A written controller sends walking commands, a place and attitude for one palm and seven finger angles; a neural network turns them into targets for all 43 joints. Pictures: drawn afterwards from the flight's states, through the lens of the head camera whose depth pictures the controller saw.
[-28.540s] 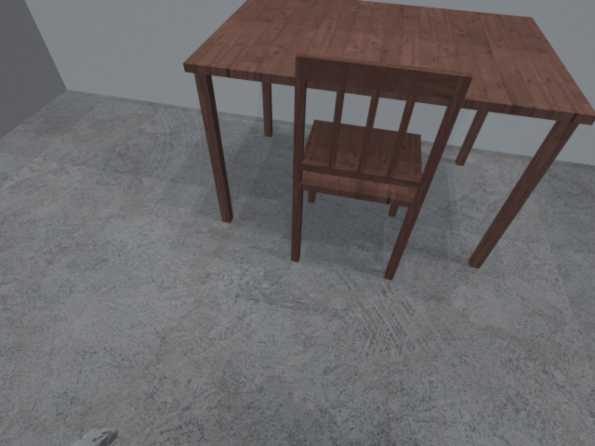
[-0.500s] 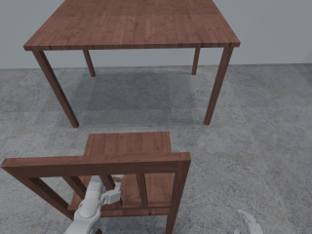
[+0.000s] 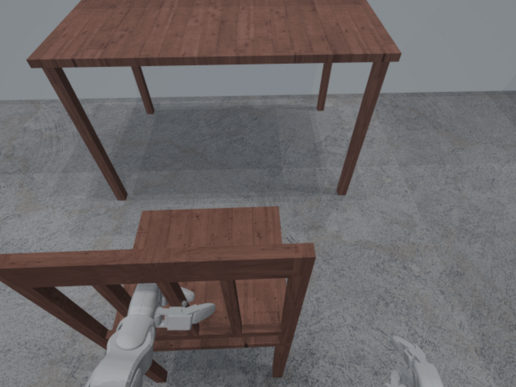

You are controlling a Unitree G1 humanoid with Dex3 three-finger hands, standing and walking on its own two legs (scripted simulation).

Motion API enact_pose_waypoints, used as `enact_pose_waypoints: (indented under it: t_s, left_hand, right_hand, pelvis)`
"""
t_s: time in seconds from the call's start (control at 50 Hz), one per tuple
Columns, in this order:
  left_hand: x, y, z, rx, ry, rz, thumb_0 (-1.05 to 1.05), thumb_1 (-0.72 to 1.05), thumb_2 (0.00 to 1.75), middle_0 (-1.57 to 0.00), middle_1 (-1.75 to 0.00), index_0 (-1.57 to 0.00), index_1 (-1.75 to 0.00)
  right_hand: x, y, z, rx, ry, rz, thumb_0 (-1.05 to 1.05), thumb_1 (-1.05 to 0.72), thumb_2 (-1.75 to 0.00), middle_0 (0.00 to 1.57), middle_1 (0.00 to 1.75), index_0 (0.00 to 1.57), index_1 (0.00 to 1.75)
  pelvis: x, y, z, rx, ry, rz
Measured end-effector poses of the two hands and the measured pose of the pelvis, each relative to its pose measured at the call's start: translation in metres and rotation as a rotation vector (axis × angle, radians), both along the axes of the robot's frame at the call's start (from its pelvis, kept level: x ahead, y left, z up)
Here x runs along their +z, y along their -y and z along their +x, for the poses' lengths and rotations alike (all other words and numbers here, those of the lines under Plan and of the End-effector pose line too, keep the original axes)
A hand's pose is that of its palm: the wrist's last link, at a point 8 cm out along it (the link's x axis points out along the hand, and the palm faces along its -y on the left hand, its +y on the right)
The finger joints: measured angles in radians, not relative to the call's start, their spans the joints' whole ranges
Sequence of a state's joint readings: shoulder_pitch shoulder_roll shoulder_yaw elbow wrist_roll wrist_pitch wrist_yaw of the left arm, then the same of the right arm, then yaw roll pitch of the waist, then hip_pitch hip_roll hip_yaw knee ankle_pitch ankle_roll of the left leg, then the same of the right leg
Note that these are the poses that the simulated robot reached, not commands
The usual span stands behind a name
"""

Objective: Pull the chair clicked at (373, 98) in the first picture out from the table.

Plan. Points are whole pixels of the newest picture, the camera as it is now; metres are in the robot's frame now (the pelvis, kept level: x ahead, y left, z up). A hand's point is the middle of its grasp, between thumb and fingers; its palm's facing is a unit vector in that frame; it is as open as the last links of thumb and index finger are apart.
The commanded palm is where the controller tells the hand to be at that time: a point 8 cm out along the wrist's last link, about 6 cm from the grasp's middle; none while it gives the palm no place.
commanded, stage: open the thumb and straighten the fingers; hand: left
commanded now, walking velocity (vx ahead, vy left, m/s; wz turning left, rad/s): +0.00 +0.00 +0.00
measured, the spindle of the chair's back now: (181, 308) +0.27 +0.15 -0.09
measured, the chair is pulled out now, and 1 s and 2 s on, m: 0.66 0.66 0.65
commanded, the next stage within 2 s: draw the fingers out of the gap in 0.46 s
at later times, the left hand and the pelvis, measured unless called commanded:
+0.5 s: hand (176, 298) +0.27 +0.15 -0.04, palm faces +0.00 -0.99 -0.17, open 17.2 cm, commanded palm +0.25 +0.20 -0.02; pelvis +0.03 +0.00 -0.02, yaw +2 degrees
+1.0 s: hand (171, 345) +0.20 +0.14 -0.04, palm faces +0.01 -0.99 -0.16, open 17.5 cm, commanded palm +0.18 +0.19 -0.02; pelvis +0.03 +0.01 -0.03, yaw +3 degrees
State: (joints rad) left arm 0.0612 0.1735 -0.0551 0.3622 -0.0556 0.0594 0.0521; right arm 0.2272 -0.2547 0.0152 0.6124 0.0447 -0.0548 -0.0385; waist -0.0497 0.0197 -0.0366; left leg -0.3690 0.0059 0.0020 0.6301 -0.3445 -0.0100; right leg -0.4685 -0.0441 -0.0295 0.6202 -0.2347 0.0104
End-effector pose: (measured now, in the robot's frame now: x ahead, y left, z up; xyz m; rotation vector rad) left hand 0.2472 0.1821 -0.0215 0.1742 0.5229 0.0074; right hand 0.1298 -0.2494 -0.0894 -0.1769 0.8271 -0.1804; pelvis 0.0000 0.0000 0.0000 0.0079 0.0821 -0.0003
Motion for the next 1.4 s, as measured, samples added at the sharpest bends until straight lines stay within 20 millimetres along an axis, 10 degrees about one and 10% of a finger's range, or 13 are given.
enact_pose_waypoints:
  t_s: [0.2,0.54,1.4]
  left_hand:
    - [-0.002,-0.005,0.005,0.03,-0.039,-0.004,0.0,-0.42,0.26,-0.33,-0.99,-0.34,-1.0]
    - [-0.003,-0.015,0.006,0.038,-0.05,-0.008,-0.01,-0.53,0.21,-0.04,-0.09,-0.03,-0.09]
    - [0.004,-0.005,-0.121,0.072,-0.076,-0.012,-0.01,-0.54,0.2,-0.01,0.0,0.0,0.0]
  right_hand:
    - [-0.007,-0.006,0.029,0.044,0.07,0.001,0.01,-0.9,-0.9,0.2,0.3,0.2,0.3]
    - [-0.01,-0.005,0.055,0.073,0.104,-0.029,0.01,-0.9,-0.9,0.2,0.3,0.2,0.3]
    - [-0.004,-0.035,0.07,0.089,0.272,-0.02,0.01,-0.9,-0.9,0.2,0.3,0.2,0.3]
  pelvis:
    - [-0.01,0.0,0.011,0.015,-0.045,-0.001]
    - [-0.021,0.003,0.03,0.035,-0.086,-0.014]
    - [-0.042,-0.006,0.018,0.048,-0.083,-0.03]
